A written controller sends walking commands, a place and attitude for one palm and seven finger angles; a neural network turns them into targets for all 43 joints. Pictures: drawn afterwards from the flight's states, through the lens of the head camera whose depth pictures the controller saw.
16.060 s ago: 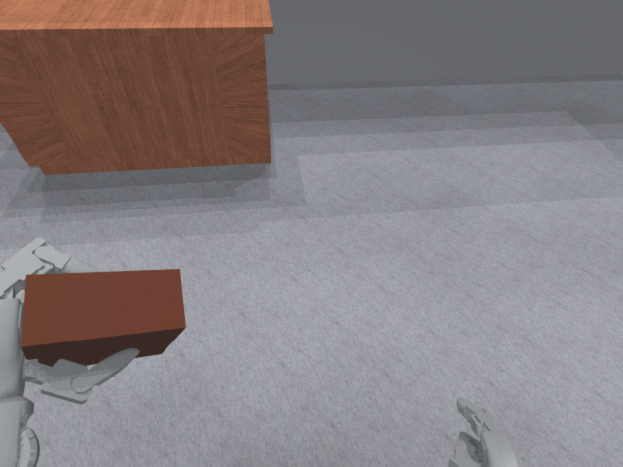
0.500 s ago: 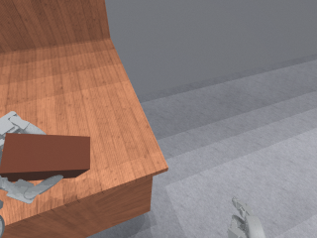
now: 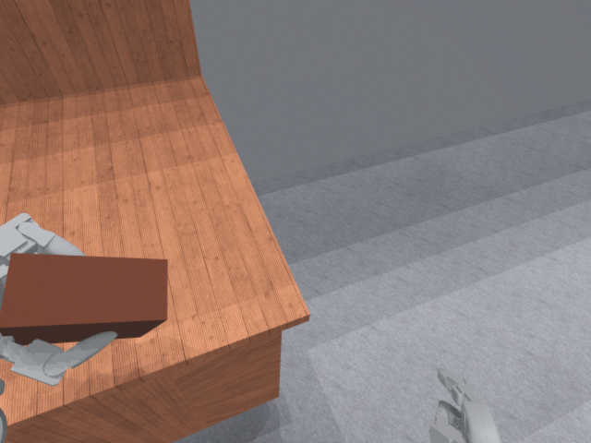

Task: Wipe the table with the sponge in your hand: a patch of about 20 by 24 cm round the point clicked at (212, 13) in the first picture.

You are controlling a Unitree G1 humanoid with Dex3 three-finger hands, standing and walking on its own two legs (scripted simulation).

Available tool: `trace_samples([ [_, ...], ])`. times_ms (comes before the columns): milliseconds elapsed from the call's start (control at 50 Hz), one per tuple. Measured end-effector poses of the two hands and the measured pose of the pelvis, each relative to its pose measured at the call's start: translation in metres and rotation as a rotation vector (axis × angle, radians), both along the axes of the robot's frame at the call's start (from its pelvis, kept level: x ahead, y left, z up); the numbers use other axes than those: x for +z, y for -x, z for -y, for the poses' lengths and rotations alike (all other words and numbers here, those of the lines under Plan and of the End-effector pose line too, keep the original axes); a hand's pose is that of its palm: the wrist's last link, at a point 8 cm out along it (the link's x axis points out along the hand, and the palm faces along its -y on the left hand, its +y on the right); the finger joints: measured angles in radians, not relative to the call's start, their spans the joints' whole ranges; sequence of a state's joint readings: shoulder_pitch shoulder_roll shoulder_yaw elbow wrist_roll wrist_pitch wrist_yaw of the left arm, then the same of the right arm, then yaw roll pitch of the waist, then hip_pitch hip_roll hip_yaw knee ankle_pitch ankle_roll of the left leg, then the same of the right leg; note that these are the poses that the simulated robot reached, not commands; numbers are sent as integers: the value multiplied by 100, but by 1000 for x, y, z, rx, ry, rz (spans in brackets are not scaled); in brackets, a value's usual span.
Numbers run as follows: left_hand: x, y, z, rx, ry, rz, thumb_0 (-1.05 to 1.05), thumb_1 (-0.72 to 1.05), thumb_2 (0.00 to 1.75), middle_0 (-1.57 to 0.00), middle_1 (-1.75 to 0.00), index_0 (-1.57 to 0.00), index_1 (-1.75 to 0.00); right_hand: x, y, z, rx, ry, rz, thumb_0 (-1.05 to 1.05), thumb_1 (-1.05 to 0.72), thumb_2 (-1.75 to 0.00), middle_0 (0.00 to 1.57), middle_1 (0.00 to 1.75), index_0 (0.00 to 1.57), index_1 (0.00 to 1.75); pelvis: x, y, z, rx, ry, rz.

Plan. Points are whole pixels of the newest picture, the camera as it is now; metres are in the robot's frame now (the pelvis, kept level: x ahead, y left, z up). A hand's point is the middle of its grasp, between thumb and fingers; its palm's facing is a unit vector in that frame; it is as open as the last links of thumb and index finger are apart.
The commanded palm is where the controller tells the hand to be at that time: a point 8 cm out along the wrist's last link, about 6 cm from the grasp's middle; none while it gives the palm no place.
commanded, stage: shuffle to correct the standing spot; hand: left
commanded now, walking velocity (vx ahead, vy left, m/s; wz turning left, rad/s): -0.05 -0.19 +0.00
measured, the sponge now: (110, 302) +0.23 +0.20 +0.14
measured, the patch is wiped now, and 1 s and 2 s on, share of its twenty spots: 0.00 0.00 0.00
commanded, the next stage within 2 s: come to a stop and stand still in 0.22 s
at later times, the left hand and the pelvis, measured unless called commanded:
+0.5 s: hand (8, 265) +0.24 +0.29 +0.18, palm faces +0.41 -0.78 -0.46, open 10.0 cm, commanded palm +0.16 +0.28 +0.18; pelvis -0.01 +0.00 +0.00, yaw -2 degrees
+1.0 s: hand out of the picture +0.21 +0.30 +0.16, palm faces +0.41 -0.86 -0.30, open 10.0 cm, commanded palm +0.15 +0.32 +0.18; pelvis -0.02 +0.05 +0.01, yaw -1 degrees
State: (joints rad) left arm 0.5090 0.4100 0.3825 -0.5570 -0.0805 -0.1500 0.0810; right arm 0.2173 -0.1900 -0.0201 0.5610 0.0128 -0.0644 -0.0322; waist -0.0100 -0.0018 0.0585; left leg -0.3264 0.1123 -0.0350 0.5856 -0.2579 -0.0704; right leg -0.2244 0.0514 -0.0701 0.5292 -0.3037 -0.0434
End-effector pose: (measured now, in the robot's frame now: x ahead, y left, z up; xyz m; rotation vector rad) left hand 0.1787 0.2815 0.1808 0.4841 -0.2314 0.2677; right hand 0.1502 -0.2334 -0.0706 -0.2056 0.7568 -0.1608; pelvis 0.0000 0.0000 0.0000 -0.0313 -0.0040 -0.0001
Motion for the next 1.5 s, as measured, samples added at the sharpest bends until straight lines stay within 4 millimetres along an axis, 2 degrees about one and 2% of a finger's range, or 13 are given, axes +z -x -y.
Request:
trace_samples([
  [360, 0, 1, 5, 13, 10, -1, -1, -49, 102, -74, -136, -75, -135, -4, 2, 0, 7, -16, -9, 1, -91, -90, 21, 30, 21, 30, 0, 0, 4, 4, -3, 0],
  [440, 20, -15, -29, 28, -142, 85, -1, -49, 102, -74, -136, -75, -135, -2, 8, 1, 68, 36, -34, 1, -91, -90, 21, 30, 20, 30, 3, 6, 5, -8, -12, 0],
  [500, 15, -19, -45, 71, -93, 104, -1, -49, 102, -74, -136, -75, -135, 6, 9, 1, 63, 50, 13, 1, -91, -90, 21, 30, 21, 30, 1, 8, -4, -43, -18, 2],
  [540, 4, -19, -39, 51, -38, 93, -1, -49, 102, -74, -136, -75, -135, 11, 11, 1, 49, 46, 44, 1, -91, -90, 21, 30, 21, 30, 1, 11, -9, -53, -36, 7],
  [620, -17, -9, -6, -50, 50, 31, -1, -49, 102, -74, -136, -75, -135, 15, 13, -7, 38, 28, 91, 1, -91, -90, 21, 30, 20, 30, -1, 15, -17, -51, -30, 22],
  [680, -16, 1, 2, -108, 54, 28, -1, -49, 102, -74, -136, -75, -135, 16, 16, -16, 37, 24, 93, 1, -91, -90, 21, 30, 20, 30, 0, 17, -20, -36, -11, 24],
  [740, -5, 11, -12, -95, 26, 80, -1, -49, 102, -74, -136, -75, -135, 19, 18, -27, 38, 34, 82, 1, -91, -90, 21, 30, 20, 30, 2, 17, -24, -33, -6, 25],
  [820, 9, 17, -45, 9, -7, 144, -1, -49, 102, -74, -136, -75, -135, 20, 18, -42, 57, 35, 70, 1, -91, -90, 21, 30, 20, 30, 5, 17, -32, -32, -5, 20],
  [920, 2, 17, -66, 113, 50, 139, -1, -49, 102, -74, -136, -75, -135, 17, 13, -60, 100, 11, 69, 1, -91, -90, 21, 30, 21, 30, 8, 17, -42, -26, -5, 19],
  [1020, -16, 9, -53, 73, 118, 73, -1, -49, 102, -74, -136, -75, -135, 19, 6, -71, 119, 3, 76, 1, -91, -90, 21, 30, 21, 30, 9, 15, -48, -26, -1, 20],
  [1080, -16, 3, -46, 25, 110, 61, -1, -49, 102, -74, -136, -75, -135, 22, 1, -73, 114, 9, 87, 1, -90, -90, 21, 30, 21, 30, 10, 12, -50, -27, 1, 20],
  [1260, 6, -7, -61, 24, 14, 103, -1, -49, 102, -74, -136, -75, -135, 26, -9, -67, 82, 26, 87, 1, -91, -90, 21, 30, 21, 30, 11, 2, -53, -29, 2, 7],
  [1500, -12, -12, -54, 29, 70, 24, -1, -49, 102, -74, -136, -75, -135, 22, -13, -59, 55, 39, 54, 1, -91, -90, 21, 30, 21, 30, 11, -5, -53, -26, 0, 10],
])
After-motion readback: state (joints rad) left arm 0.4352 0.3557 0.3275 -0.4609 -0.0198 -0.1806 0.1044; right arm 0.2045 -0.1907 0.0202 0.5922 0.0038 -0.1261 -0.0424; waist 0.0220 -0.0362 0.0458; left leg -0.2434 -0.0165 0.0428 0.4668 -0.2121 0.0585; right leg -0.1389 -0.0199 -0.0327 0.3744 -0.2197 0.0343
